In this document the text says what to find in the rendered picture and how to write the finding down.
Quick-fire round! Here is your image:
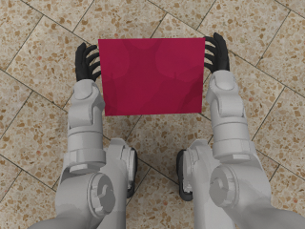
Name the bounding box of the left robot upper arm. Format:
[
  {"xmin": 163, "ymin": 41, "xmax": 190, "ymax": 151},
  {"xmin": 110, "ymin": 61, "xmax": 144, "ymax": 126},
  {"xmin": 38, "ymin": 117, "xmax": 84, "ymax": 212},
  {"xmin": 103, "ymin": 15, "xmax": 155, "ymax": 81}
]
[{"xmin": 27, "ymin": 172, "xmax": 116, "ymax": 229}]

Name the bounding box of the carton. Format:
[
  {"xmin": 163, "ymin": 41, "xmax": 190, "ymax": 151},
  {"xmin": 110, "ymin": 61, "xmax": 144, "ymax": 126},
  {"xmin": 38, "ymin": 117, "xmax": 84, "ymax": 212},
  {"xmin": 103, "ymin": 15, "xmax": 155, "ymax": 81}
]
[{"xmin": 98, "ymin": 37, "xmax": 206, "ymax": 116}]

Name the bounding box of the robot left hand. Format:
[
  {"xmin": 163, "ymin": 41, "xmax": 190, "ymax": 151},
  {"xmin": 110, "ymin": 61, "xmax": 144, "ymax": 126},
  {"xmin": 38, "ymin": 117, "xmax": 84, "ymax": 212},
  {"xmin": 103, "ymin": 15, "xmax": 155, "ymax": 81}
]
[{"xmin": 74, "ymin": 42, "xmax": 101, "ymax": 82}]

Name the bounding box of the robot left forearm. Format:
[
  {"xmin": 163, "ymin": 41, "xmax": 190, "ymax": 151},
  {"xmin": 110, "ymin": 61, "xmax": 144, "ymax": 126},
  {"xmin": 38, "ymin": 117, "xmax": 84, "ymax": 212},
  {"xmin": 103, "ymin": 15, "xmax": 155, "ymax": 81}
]
[{"xmin": 54, "ymin": 79, "xmax": 107, "ymax": 212}]

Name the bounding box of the right robot upper arm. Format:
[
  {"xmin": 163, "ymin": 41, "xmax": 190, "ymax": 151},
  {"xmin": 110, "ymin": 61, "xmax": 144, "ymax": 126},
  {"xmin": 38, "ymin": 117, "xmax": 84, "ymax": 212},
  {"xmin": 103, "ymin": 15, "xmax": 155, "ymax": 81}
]
[{"xmin": 209, "ymin": 164, "xmax": 305, "ymax": 229}]

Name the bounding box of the right robot shin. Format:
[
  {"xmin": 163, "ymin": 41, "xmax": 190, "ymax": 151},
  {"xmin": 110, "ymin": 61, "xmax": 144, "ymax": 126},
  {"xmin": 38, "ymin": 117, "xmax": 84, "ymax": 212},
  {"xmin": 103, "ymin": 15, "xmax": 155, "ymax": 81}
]
[{"xmin": 182, "ymin": 138, "xmax": 222, "ymax": 192}]

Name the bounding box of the robot right hand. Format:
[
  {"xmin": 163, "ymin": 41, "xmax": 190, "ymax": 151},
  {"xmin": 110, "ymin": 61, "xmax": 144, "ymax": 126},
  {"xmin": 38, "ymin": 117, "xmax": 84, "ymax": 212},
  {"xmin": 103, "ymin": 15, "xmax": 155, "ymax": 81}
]
[{"xmin": 203, "ymin": 32, "xmax": 230, "ymax": 73}]

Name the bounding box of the robot left thigh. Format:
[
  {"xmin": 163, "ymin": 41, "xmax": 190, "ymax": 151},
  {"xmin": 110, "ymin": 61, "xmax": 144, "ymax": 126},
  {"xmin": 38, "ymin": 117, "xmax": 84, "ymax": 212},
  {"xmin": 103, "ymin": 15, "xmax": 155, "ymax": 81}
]
[{"xmin": 97, "ymin": 144, "xmax": 135, "ymax": 229}]

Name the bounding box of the robot right forearm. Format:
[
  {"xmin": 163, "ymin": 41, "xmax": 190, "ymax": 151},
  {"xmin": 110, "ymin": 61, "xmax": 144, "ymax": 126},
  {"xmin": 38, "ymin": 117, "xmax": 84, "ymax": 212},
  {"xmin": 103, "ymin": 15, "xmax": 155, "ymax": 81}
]
[{"xmin": 205, "ymin": 70, "xmax": 272, "ymax": 191}]

